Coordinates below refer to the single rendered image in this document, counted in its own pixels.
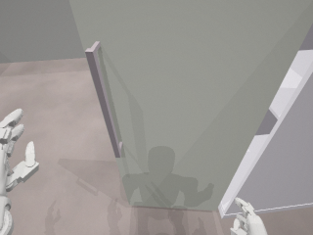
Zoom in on fridge door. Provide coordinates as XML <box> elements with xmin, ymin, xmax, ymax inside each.
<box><xmin>68</xmin><ymin>0</ymin><xmax>313</xmax><ymax>211</ymax></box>

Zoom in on robot right hand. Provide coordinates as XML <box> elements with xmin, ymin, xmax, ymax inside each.
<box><xmin>230</xmin><ymin>197</ymin><xmax>268</xmax><ymax>235</ymax></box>

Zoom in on robot left hand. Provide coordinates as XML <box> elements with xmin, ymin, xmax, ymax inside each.
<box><xmin>0</xmin><ymin>109</ymin><xmax>39</xmax><ymax>197</ymax></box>

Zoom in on left robot forearm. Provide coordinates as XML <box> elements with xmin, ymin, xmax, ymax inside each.
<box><xmin>0</xmin><ymin>196</ymin><xmax>15</xmax><ymax>235</ymax></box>

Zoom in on handle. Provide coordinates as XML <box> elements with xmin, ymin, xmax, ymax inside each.
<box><xmin>85</xmin><ymin>41</ymin><xmax>123</xmax><ymax>158</ymax></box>

